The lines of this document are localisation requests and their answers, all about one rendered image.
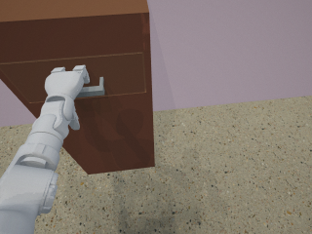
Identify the handle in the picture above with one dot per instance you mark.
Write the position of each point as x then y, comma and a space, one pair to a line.
93, 91

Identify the drawer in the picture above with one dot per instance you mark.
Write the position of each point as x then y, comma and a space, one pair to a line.
122, 73

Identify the left robot hand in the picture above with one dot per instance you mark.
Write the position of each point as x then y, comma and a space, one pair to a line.
69, 83

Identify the cabinet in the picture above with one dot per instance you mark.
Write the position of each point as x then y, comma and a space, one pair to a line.
116, 131

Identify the left robot upper arm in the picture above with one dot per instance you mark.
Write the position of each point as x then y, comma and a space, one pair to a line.
26, 193

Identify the left robot forearm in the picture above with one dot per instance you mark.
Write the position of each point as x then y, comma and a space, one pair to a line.
43, 144

